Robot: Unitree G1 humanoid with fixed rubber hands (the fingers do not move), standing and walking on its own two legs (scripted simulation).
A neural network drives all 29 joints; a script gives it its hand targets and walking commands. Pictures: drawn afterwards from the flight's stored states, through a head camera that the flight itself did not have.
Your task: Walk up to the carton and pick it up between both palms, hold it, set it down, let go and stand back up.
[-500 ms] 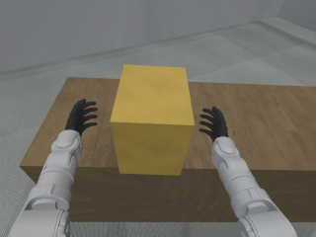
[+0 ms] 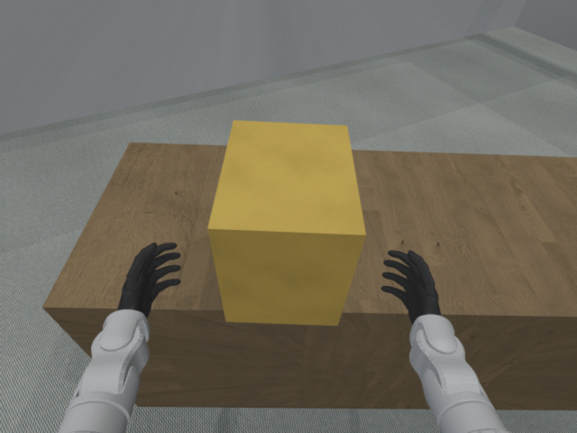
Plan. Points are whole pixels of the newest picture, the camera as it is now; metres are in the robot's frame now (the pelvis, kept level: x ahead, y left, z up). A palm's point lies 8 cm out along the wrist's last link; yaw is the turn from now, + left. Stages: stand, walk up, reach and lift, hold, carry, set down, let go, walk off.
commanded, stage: set down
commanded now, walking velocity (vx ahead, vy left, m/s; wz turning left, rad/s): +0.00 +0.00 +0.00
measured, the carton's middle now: (286, 224) +0.47 +0.01 +0.00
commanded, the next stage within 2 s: let go in 1.68 s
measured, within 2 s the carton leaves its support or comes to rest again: neither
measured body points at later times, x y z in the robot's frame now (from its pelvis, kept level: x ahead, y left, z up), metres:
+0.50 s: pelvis +0.00 +0.00 +0.00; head -0.01 +0.02 +0.45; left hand +0.24 +0.22 -0.02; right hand +0.24 -0.18 -0.03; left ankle +0.00 +0.10 -0.74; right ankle +0.00 -0.11 -0.74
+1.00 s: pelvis +0.00 +0.00 +0.00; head +0.00 +0.01 +0.45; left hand +0.20 +0.22 -0.06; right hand +0.20 -0.20 -0.06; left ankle +0.00 +0.10 -0.74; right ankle +0.00 -0.11 -0.74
